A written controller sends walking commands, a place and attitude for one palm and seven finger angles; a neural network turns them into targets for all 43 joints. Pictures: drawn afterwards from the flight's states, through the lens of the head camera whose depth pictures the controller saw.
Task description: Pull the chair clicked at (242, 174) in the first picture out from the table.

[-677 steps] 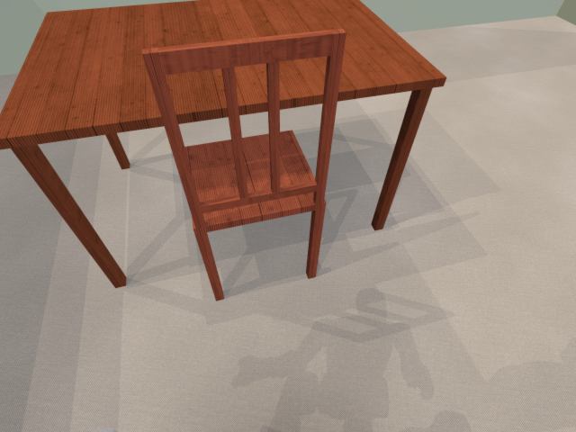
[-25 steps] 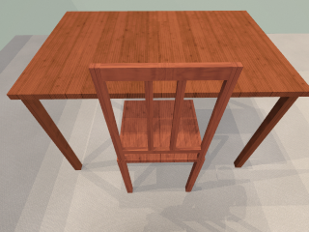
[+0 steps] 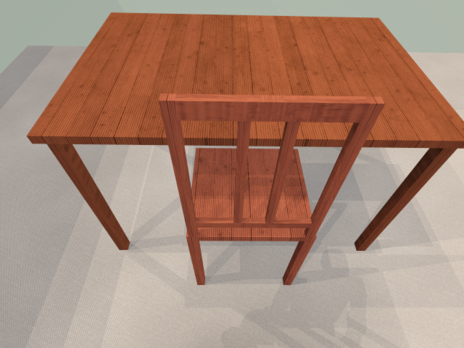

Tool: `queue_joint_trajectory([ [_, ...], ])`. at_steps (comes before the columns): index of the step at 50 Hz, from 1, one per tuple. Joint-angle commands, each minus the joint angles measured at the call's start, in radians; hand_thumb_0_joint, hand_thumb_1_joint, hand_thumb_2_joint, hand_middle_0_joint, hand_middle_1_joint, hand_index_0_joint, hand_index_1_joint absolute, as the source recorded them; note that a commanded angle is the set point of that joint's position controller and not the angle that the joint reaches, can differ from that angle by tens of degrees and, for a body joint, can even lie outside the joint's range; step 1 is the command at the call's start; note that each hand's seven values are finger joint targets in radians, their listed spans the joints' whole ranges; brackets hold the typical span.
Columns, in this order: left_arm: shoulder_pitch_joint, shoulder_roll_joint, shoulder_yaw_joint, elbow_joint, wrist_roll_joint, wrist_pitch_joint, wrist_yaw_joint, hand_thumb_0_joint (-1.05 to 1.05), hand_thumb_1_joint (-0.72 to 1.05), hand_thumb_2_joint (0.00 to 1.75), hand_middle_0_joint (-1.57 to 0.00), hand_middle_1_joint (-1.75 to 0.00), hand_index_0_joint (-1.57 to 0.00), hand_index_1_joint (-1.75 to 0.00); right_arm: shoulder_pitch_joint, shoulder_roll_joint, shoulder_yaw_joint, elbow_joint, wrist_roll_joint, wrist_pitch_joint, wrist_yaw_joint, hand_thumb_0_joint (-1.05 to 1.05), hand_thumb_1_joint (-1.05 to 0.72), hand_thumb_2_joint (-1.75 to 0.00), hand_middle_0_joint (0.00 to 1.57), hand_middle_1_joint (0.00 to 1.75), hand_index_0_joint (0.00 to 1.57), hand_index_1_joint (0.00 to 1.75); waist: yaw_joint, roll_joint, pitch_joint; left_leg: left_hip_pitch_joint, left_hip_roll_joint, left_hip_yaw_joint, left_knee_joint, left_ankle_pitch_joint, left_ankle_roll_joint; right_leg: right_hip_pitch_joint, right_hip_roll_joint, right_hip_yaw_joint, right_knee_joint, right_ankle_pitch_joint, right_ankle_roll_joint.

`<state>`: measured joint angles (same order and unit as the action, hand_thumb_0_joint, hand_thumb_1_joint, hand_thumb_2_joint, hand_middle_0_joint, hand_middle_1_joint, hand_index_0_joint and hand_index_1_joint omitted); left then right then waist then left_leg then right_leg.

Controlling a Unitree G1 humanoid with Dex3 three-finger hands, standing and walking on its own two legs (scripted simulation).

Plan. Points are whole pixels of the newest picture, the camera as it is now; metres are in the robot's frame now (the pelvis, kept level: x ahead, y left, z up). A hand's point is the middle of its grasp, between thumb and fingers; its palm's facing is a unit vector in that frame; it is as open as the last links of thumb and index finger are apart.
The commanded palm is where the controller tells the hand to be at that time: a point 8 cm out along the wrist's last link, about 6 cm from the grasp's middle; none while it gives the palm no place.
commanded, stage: look again from close up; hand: left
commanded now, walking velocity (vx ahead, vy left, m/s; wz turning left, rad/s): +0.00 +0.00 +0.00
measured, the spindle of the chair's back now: (240, 180) +0.48 +0.01 -0.05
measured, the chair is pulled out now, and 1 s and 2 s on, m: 0.00 0.00 0.00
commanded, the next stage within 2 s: raise the hand toward the chair's back in 0.72 s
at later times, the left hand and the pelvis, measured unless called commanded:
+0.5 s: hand out of the picture +0.00 +0.16 -0.18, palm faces +0.02 -0.98 -0.17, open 7.4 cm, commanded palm none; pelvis +0.01 +0.00 +0.00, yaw +0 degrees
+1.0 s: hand (129, 320) +0.17 +0.19 -0.05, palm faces +0.23 -0.96 -0.16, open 7.6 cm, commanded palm none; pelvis -0.02 -0.01 -0.02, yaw +3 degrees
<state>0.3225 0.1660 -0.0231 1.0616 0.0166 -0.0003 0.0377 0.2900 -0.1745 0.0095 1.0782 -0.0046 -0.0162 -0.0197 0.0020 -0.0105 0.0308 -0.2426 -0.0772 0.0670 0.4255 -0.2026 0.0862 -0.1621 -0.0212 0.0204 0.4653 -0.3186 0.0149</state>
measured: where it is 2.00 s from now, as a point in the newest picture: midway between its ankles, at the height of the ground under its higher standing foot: outside the picture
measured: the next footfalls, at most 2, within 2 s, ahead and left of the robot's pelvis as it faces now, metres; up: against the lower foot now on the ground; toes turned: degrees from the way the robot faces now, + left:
none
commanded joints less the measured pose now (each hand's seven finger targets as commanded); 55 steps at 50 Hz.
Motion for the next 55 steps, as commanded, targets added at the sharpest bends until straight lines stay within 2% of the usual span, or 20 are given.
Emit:
queue_joint_trajectory([
  [1, 0.066, 0.095, 0.017, -0.008, -0.004, -0.023, 0.008, 0.00, 0.90, 0.90, -0.20, -0.30, -0.20, -0.30, 0.028, -0.103, -0.016, -0.022, 0.003, -0.028, -0.009, 0.00, -0.90, -0.90, 0.20, 0.30, 0.20, 0.30, 0.001, -0.002, -0.024, 0.114, 0.164, -0.164, -0.066, 0.175, -0.017, -0.057, -0.070, 0.058, -0.068, 0.167, -0.044],
  [8, 0.082, 0.083, 0.013, 0.023, -0.004, -0.022, 0.010, 0.00, 0.90, 0.90, -0.20, -0.30, -0.20, -0.30, 0.010, -0.086, -0.014, 0.006, 0.008, -0.025, -0.012, 0.00, -0.90, -0.90, 0.20, 0.30, 0.20, 0.30, 0.006, -0.010, 0.024, 0.103, 0.162, -0.158, -0.068, 0.161, -0.017, -0.065, -0.072, 0.057, -0.088, 0.164, -0.041],
  [17, 0.081, 0.078, 0.014, 0.027, -0.004, -0.023, 0.013, 0.00, 0.90, 0.90, -0.20, -0.30, -0.20, -0.30, 0.009, -0.087, -0.014, 0.014, 0.005, -0.028, -0.016, 0.00, -0.90, -0.90, 0.20, 0.30, 0.20, 0.30, 0.004, 0.003, 0.000, 0.128, 0.163, -0.159, -0.061, 0.243, -0.020, -0.042, -0.078, 0.051, -0.084, 0.209, -0.038],
  [18, 0.080, 0.080, 0.014, 0.027, -0.004, -0.023, 0.013, 0.00, 0.90, 0.90, -0.20, -0.30, -0.20, -0.30, 0.002, -0.081, -0.013, 0.014, 0.008, -0.027, -0.016, 0.00, -0.90, -0.90, 0.20, 0.30, 0.20, 0.30, 0.008, -0.005, 0.026, 0.111, 0.162, -0.159, -0.066, 0.213, -0.018, -0.047, -0.076, 0.052, -0.095, 0.193, -0.038],
  [24, 0.076, 0.079, 0.013, 0.027, -0.004, -0.022, 0.010, 0.00, 0.90, 0.90, -0.20, -0.30, -0.20, -0.30, 0.000, -0.088, -0.013, 0.016, 0.005, -0.024, -0.014, 0.00, -0.90, -0.90, 0.20, 0.30, 0.20, 0.30, 0.006, -0.002, 0.037, 0.110, 0.160, -0.163, -0.083, 0.176, -0.022, -0.053, -0.078, 0.052, -0.103, 0.174, -0.039],
  [40, 0.086, 0.078, 0.015, 0.033, -0.006, -0.022, 0.010, 0.00, 0.90, 0.90, -0.20, -0.30, -0.20, -0.30, 0.022, -0.084, -0.011, 0.030, 0.006, -0.025, -0.015, 0.00, -0.90, -0.90, 0.20, 0.30, 0.20, 0.30, 0.006, -0.005, 0.016, 0.125, 0.164, -0.166, -0.101, 0.173, -0.025, -0.036, -0.080, 0.050, -0.109, 0.166, -0.040],
  [41, 0.090, 0.089, 0.014, 0.038, 0.018, -0.049, 0.045, 0.00, 0.90, 0.90, -0.20, -0.30, -0.20, -0.30, -0.011, -0.120, -0.008, -0.041, 0.002, -0.029, -0.007, 0.00, -0.90, -0.90, 0.20, 0.30, 0.20, 0.30, 0.000, 0.003, 0.048, 0.066, 0.186, -0.169, 0.086, 0.509, -0.052, -0.070, -0.082, 0.052, -0.080, 0.365, -0.027],
  [42, -0.575, 0.316, 0.144, -1.483, -0.170, -0.230, 0.045, 0.00, 0.88, 0.89, -0.20, -0.30, -0.20, -0.30, 0.039, -0.288, -0.061, -0.390, 0.051, -0.153, -0.037, 0.00, -0.90, -0.90, 0.20, 0.30, 0.20, 0.30, -0.115, 0.161, -0.454, 0.409, 0.115, -0.161, 0.016, 0.491, -0.096, -0.117, 0.014, -0.068, 0.027, 0.328, -0.032],
  [43, -0.439, 0.379, 0.172, -1.503, -0.106, -0.218, 0.083, 0.00, 0.85, 0.88, -0.20, -0.29, -0.20, -0.29, -0.044, -0.189, -0.008, -0.337, 0.051, -0.247, -0.069, 0.00, -0.90, -0.90, 0.20, 0.30, 0.20, 0.30, -0.058, 0.241, -0.451, 0.460, 0.158, -0.124, 0.008, 0.456, -0.108, -0.193, 0.038, -0.062, 0.130, 0.095, -0.035],
  [44, 0.041, 0.072, 0.018, -1.203, -0.120, -0.094, 0.088, 0.00, 0.83, 0.87, -0.19, -0.29, -0.19, -0.29, -0.056, -0.159, -0.020, -0.355, 0.040, -0.310, -0.056, 0.00, -0.90, -0.90, 0.20, 0.30, 0.20, 0.30, -0.043, 0.221, -0.303, 0.337, 0.171, -0.195, -0.070, 0.366, -0.126, -0.294, 0.040, -0.083, 0.229, -0.062, -0.046],
  [45, 0.125, -0.080, -0.067, -1.055, -0.167, -0.050, 0.084, 0.00, 0.81, 0.86, -0.19, -0.29, -0.19, -0.29, -0.035, -0.151, -0.029, -0.324, 0.054, -0.317, -0.052, 0.00, -0.90, -0.90, 0.20, 0.30, 0.20, 0.30, -0.053, 0.139, -0.126, 0.157, 0.137, -0.196, -0.060, 0.241, -0.119, -0.319, 0.016, -0.085, 0.236, -0.073, -0.035],
  [46, -0.004, -0.024, -0.018, -1.144, -0.182, -0.101, 0.070, 0.00, 0.78, 0.85, -0.19, -0.28, -0.19, -0.28, -0.044, -0.193, -0.048, -0.381, 0.046, -0.321, -0.044, 0.00, -0.90, -0.90, 0.20, 0.30, 0.20, 0.30, -0.055, 0.109, -0.053, 0.053, 0.120, -0.205, -0.001, 0.088, -0.111, -0.337, 0.015, -0.102, 0.184, -0.060, -0.034],
  [47, -0.027, 0.041, 0.043, -1.084, -0.172, -0.156, 0.049, 0.00, 0.76, 0.84, -0.19, -0.28, -0.19, -0.28, -0.061, -0.223, -0.056, -0.402, 0.028, -0.320, -0.037, 0.00, -0.90, -0.90, 0.20, 0.30, 0.20, 0.30, -0.071, 0.014, -0.052, -0.039, 0.107, -0.207, 0.076, -0.058, -0.100, -0.384, 0.021, -0.115, 0.139, -0.053, -0.036],
  [48, 0.008, 0.053, 0.093, -1.000, -0.180, -0.215, 0.013, 0.00, 0.74, 0.83, -0.18, -0.27, -0.18, -0.27, -0.068, -0.225, -0.060, -0.435, 0.021, -0.317, -0.030, 0.00, -0.90, -0.90, 0.20, 0.30, 0.20, 0.30, -0.066, -0.041, -0.062, -0.141, 0.079, -0.191, 0.154, -0.131, -0.097, -0.425, 0.025, -0.127, 0.138, -0.054, -0.041],
  [50, 0.042, 0.026, 0.153, -0.794, -0.217, -0.385, -0.088, 0.00, 0.69, 0.81, -0.18, -0.27, -0.18, -0.27, -0.116, -0.218, -0.069, -0.471, 0.007, -0.307, -0.028, 0.00, -0.90, -0.90, 0.20, 0.30, 0.20, 0.30, -0.036, -0.284, -0.082, -0.352, 0.077, -0.160, 0.340, -0.177, -0.084, -0.594, 0.032, -0.124, 0.268, -0.158, -0.042],
  [51, 0.044, 0.156, 0.124, -0.655, 0.030, -0.130, -0.026, 0.00, -0.50, 0.30, -0.15, -0.30, -0.15, -0.30, -0.079, -0.258, -0.077, -0.396, -0.009, -0.147, 0.005, 0.00, -0.90, -0.90, 0.20, 0.30, 0.20, 0.30, -0.026, -0.058, -0.297, -0.170, 0.169, -0.141, 0.158, 0.121, -0.036, -0.077, -0.134, 0.046, 0.123, 0.269, -0.054],
  [52, -0.008, 0.132, 0.087, -0.740, 0.027, -0.059, -0.014, 0.00, -0.50, 0.30, -0.15, -0.30, -0.15, -0.30, -0.047, -0.132, -0.050, -0.357, -0.010, -0.090, 0.018, 0.00, -0.90, -0.90, 0.20, 0.30, 0.20, 0.30, -0.019, -0.086, -0.372, -0.191, 0.092, -0.099, 0.177, 0.079, -0.076, 0.079, -0.193, 0.145, 0.104, 0.376, -0.112],
  [53, -0.027, 0.149, 0.086, -0.705, 0.022, -0.041, 0.001, 0.00, -0.50, 0.30, -0.15, -0.30, -0.15, -0.30, -0.055, -0.118, -0.044, -0.333, -0.006, -0.065, 0.019, 0.00, -0.90, -0.90, 0.20, 0.30, 0.20, 0.30, -0.008, -0.011, -0.342, -0.161, 0.055, -0.054, 0.198, -0.006, -0.095, 0.131, -0.259, 0.171, 0.104, 0.510, -0.149],
  [54, -0.077, 0.172, 0.075, -0.662, 0.010, -0.024, 0.010, 0.00, -0.50, 0.30, -0.15, -0.30, -0.15, -0.30, -0.106, -0.119, -0.045, -0.335, -0.010, -0.039, 0.014, 0.00, -0.90, -0.90, 0.20, 0.30, 0.20, 0.30, -0.020, -0.012, -0.212, -0.100, 0.060, -0.060, 0.190, -0.028, -0.087, -0.015, -0.234, 0.140, 0.079, 0.468, -0.143],
  [55, -0.138, 0.170, 0.058, -0.621, 0.006, -0.012, 0.012, 0.00, -0.50, 0.30, -0.15, -0.30, -0.15, -0.30, -0.120, -0.117, -0.044, -0.329, -0.014, -0.018, 0.013, 0.00, -0.90, -0.90, 0.20, 0.30, 0.20, 0.30, -0.038, -0.087, -0.091, -0.081, 0.070, -0.078, 0.184, -0.018, -0.079, -0.123, -0.196, 0.106, 0.034, 0.304, -0.123],
])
